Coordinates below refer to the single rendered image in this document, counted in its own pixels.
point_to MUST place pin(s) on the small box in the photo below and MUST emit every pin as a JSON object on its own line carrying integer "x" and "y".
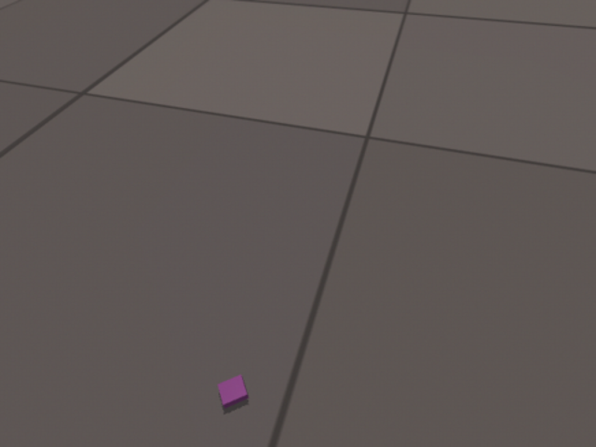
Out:
{"x": 233, "y": 391}

